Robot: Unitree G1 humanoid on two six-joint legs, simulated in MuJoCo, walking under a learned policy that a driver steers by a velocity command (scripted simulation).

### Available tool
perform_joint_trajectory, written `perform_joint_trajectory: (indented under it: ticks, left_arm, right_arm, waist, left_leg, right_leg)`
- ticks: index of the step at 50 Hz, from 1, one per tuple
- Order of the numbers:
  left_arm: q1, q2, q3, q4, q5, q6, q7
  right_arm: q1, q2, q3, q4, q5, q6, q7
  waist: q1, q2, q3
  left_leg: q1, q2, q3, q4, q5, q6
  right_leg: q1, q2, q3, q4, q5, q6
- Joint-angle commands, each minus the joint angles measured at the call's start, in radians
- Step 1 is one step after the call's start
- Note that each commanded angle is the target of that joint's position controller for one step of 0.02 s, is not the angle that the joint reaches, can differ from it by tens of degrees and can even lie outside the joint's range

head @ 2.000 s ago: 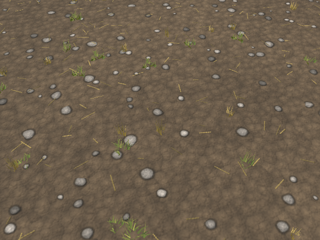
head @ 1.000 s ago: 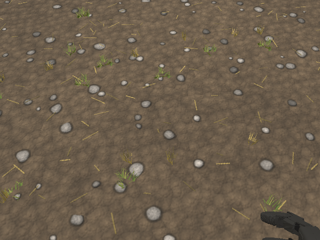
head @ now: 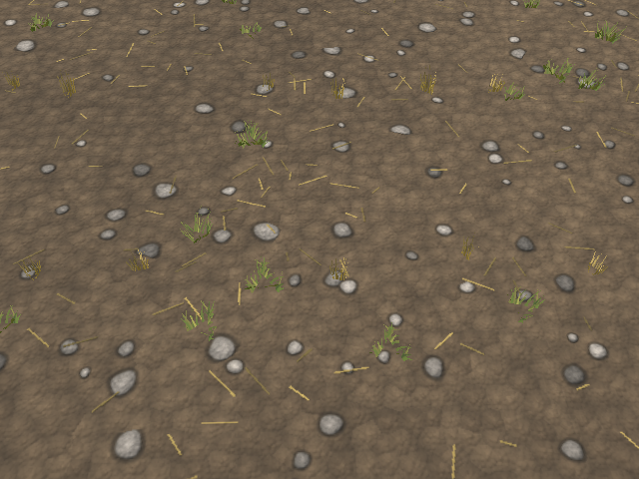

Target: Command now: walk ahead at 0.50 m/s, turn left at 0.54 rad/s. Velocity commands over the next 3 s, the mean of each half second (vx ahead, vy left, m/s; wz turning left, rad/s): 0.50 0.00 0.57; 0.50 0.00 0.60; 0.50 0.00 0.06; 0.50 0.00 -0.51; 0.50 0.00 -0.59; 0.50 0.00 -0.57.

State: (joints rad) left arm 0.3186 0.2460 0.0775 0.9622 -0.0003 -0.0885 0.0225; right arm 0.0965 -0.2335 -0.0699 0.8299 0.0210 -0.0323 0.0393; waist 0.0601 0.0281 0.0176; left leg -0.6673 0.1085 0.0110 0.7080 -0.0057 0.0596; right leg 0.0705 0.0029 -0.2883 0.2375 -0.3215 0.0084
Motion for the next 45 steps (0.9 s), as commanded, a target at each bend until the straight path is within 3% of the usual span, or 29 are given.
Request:
perform_joint_trajectory:
  ticks: [1,3,4,5,6,7,8,9,10,11,13,16,20,24,27,28,29,30,31,32,33,34,35,37,39,42,45]
  left_arm:
    - [-0.002,0.188,0.043,-0.046,-0.015,0.011,0.007]
    - [-0.032,0.220,0.051,-0.059,-0.023,0.024,0.010]
    - [-0.057,0.227,0.050,-0.067,-0.028,0.032,0.011]
    - [-0.056,0.216,0.043,-0.081,-0.020,0.029,0.012]
    - [0.007,0.062,0.001,-0.133,0.021,0.006,0.001]
    - [-0.034,0.086,-0.007,-0.167,-0.017,-0.045,-0.013]
    - [-0.147,0.135,0.005,-0.198,-0.055,-0.071,-0.023]
    - [-0.165,0.130,0.000,-0.199,-0.049,-0.083,-0.022]
    - [-0.160,0.135,0.007,-0.184,-0.021,-0.082,-0.013]
    - [-0.142,0.154,0.019,-0.179,-0.006,-0.069,-0.010]
    - [-0.128,0.141,0.023,-0.189,0.004,-0.041,-0.012]
    - [-0.212,0.104,0.011,-0.225,0.016,-0.022,-0.008]
    - [-0.356,0.075,-0.004,-0.270,0.007,-0.027,-0.021]
    - [-0.426,0.106,0.000,-0.311,-0.008,-0.040,-0.037]
    - [-0.385,0.141,0.014,-0.314,-0.011,-0.057,-0.047]
    - [-0.315,0.153,0.022,-0.297,-0.009,-0.063,-0.045]
    - [-0.205,0.185,0.038,-0.275,0.003,-0.068,-0.039]
    - [-0.039,0.245,0.053,-0.261,0.017,-0.067,-0.031]
    - [0.040,0.303,0.066,-0.225,0.028,-0.053,-0.037]
    - [0.017,0.207,0.046,-0.243,0.001,-0.048,-0.040]
    - [-0.027,0.141,0.028,-0.256,-0.003,-0.038,-0.034]
    - [-0.076,0.130,0.020,-0.261,0.006,-0.030,-0.033]
    - [-0.107,0.117,0.015,-0.253,0.012,-0.025,-0.033]
    - [-0.124,0.103,0.010,-0.243,0.015,-0.030,-0.032]
    - [-0.114,0.122,0.018,-0.227,0.005,-0.039,-0.033]
    - [-0.097,0.161,0.031,-0.207,0.006,-0.038,-0.029]
    - [-0.091,0.179,0.034,-0.195,0.004,-0.027,-0.023]
  right_arm:
    - [-0.108,-0.057,-0.009,-0.114,0.003,-0.012,0.021]
    - [-0.009,-0.105,-0.034,-0.111,0.008,-0.008,0.022]
    - [0.130,-0.151,-0.060,-0.080,0.012,-0.009,0.018]
    - [0.297,-0.232,-0.100,-0.036,0.011,-0.004,-0.001]
    - [0.314,-0.349,-0.121,-0.025,0.014,-0.003,-0.016]
    - [0.340,-0.321,-0.101,-0.063,-0.004,-0.020,-0.010]
    - [0.324,-0.245,-0.080,-0.055,-0.014,-0.032,-0.006]
    - [0.268,-0.201,-0.068,-0.062,-0.005,-0.041,-0.008]
    - [0.181,-0.163,-0.057,-0.082,-0.002,-0.044,-0.008]
    - [0.127,-0.131,-0.045,-0.102,-0.008,-0.046,-0.011]
    - [0.118,-0.142,-0.044,-0.114,-0.009,-0.048,-0.020]
    - [0.166,-0.187,-0.055,-0.109,-0.003,-0.050,-0.042]
    - [0.220,-0.187,-0.055,-0.104,0.003,-0.037,-0.055]
    - [0.276,-0.183,-0.053,-0.089,0.008,-0.028,-0.056]
    - [0.268,-0.186,-0.055,-0.097,0.005,-0.018,-0.064]
    - [0.248,-0.177,-0.052,-0.107,0.005,-0.015,-0.065]
    - [0.229,-0.145,-0.040,-0.122,0.000,-0.016,-0.062]
    - [0.224,-0.093,-0.019,-0.149,-0.018,-0.020,-0.058]
    - [0.375,-0.046,-0.005,-0.175,0.015,-0.030,-0.059]
    - [0.380,-0.152,-0.019,-0.145,0.027,-0.029,-0.060]
    - [0.272,-0.203,-0.032,-0.155,0.019,-0.023,-0.058]
    - [0.213,-0.195,-0.033,-0.168,0.007,-0.018,-0.058]
    - [0.178,-0.181,-0.036,-0.182,-0.004,-0.018,-0.055]
    - [0.194,-0.142,-0.034,-0.188,0.011,-0.007,-0.045]
    - [0.176,-0.113,-0.027,-0.207,0.010,0.005,-0.042]
    - [0.124,-0.102,-0.021,-0.231,0.003,0.007,-0.039]
    - [0.054,-0.093,-0.013,-0.243,0.004,-0.001,-0.021]
  waist:
    - [-0.018,-0.084,0.074]
    - [-0.090,-0.125,-0.011]
    - [-0.172,-0.116,-0.084]
    - [-0.246,-0.057,-0.175]
    - [-0.146,0.217,-0.224]
    - [-0.158,0.163,-0.393]
    - [-0.188,0.085,-0.286]
    - [-0.154,0.036,-0.193]
    - [-0.104,-0.025,-0.135]
    - [-0.066,-0.020,-0.112]
    - [-0.037,-0.018,-0.092]
    - [-0.051,-0.013,-0.048]
    - [-0.111,0.045,-0.018]
    - [-0.138,0.069,-0.015]
    - [-0.105,0.103,-0.025]
    - [-0.065,0.114,-0.048]
    - [-0.010,0.101,-0.124]
    - [0.056,-0.009,-0.270]
    - [-0.019,-0.370,-0.372]
    - [-0.003,-0.277,-0.308]
    - [0.024,-0.167,-0.181]
    - [0.007,-0.090,-0.104]
    - [-0.014,-0.084,-0.052]
    - [-0.048,-0.131,-0.031]
    - [-0.051,-0.127,-0.019]
    - [-0.045,-0.098,-0.015]
    - [-0.021,-0.093,0.000]
  left_leg:
    - [-0.025,-0.033,0.063,-0.046,-0.107,0.037]
    - [0.154,-0.113,0.124,-0.044,-0.205,0.078]
    - [0.348,-0.163,0.142,-0.107,-0.168,0.110]
    - [0.650,-0.143,0.038,-0.155,-0.128,0.156]
    - [0.961,0.114,-0.474,-0.215,-0.196,0.304]
    - [1.082,0.238,-0.876,-0.396,-0.311,0.408]
    - [1.044,0.212,-0.749,-0.426,-0.239,0.343]
    - [0.911,0.170,-0.597,-0.411,-0.160,0.302]
    - [0.752,0.127,-0.490,-0.412,-0.070,0.268]
    - [0.639,0.097,-0.421,-0.431,0.018,0.253]
    - [0.536,0.075,-0.379,-0.468,0.088,0.254]
    - [0.460,0.039,-0.301,-0.490,0.143,0.242]
    - [0.419,-0.026,-0.249,-0.471,0.024,0.176]
    - [0.486,0.009,-0.336,-0.403,-0.053,0.155]
    - [0.557,0.037,-0.421,-0.313,-0.035,0.137]
    - [0.552,0.017,-0.423,-0.261,0.012,0.120]
    - [0.508,-0.036,-0.388,-0.130,0.064,0.089]
    - [0.365,-0.104,-0.297,0.156,-0.089,0.047]
    - [-0.001,-0.227,-0.191,0.463,-0.591,-0.015]
    - [-0.125,-0.138,-0.219,0.603,-0.573,-0.026]
    - [-0.153,-0.102,-0.197,0.632,-0.474,-0.033]
    - [-0.114,-0.067,-0.163,0.611,-0.399,-0.037]
    - [-0.089,-0.039,-0.160,0.564,-0.352,-0.037]
    - [-0.020,-0.003,-0.141,0.504,-0.315,-0.033]
    - [-0.037,0.011,-0.124,0.455,-0.287,-0.043]
    - [-0.084,0.021,-0.119,0.341,-0.182,-0.059]
    - [-0.055,0.013,-0.080,0.174,-0.031,-0.056]
  right_leg:
    - [0.030,-0.319,0.063,0.016,0.648,-0.137]
    - [0.036,-0.311,0.038,0.204,0.985,-0.114]
    - [-0.012,-0.280,0.016,0.395,1.038,-0.089]
    - [-0.213,-0.240,0.013,0.672,0.831,-0.039]
    - [-0.659,-0.060,0.058,1.037,-0.092,0.024]
    - [-0.817,0.034,0.327,1.207,-0.294,0.021]
    - [-0.925,-0.019,0.377,1.206,-0.207,-0.007]
    - [-0.917,-0.065,0.374,1.126,-0.118,-0.029]
    - [-0.842,-0.104,0.373,1.037,-0.058,-0.028]
    - [-0.759,-0.128,0.378,0.974,-0.025,-0.022]
    - [-0.691,-0.135,0.369,0.888,0.004,0.001]
    - [-0.704,-0.111,0.339,0.707,0.127,0.042]
    - [-0.634,-0.042,0.324,0.396,0.380,0.045]
    - [-0.595,-0.010,0.345,0.276,0.390,0.027]
    - [-0.535,0.000,0.353,0.230,0.271,-0.006]
    - [-0.443,0.008,0.335,0.193,0.268,-0.027]
    - [-0.261,-0.031,0.356,0.193,0.280,-0.063]
    - [0.011,-0.207,0.525,0.217,0.244,-0.127]
    - [0.304,-0.422,1.006,0.117,0.038,-0.287]
    - [0.271,-0.435,1.077,0.081,-0.163,-0.274]
    - [0.148,-0.390,0.902,0.068,-0.150,-0.228]
    - [0.009,-0.345,0.766,0.048,-0.029,-0.201]
    - [-0.090,-0.310,0.682,0.025,0.070,-0.195]
    - [-0.184,-0.261,0.544,-0.027,0.165,-0.182]
    - [-0.201,-0.263,0.467,-0.063,0.239,-0.201]
    - [-0.167,-0.277,0.375,-0.083,0.341,-0.212]
    - [-0.145,-0.250,0.259,-0.084,0.387,-0.182]
